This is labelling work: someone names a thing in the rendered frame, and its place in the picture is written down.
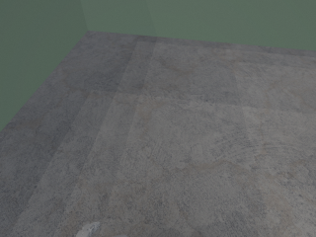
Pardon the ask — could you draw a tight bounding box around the robot left hand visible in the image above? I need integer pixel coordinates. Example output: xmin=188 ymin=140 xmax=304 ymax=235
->
xmin=75 ymin=221 xmax=101 ymax=237

